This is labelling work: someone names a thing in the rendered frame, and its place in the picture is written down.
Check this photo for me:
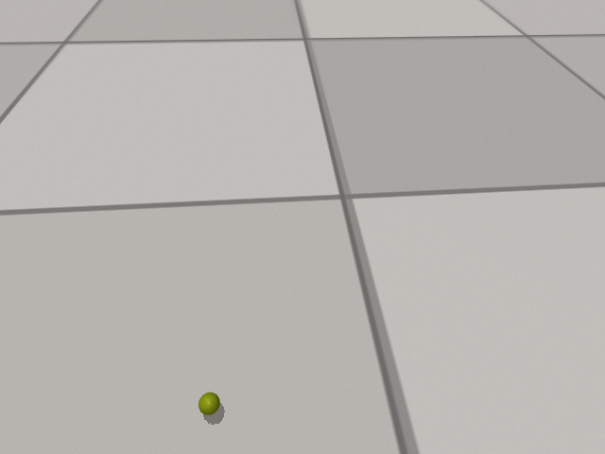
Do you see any ball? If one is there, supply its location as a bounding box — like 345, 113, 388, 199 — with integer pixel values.
199, 393, 220, 415

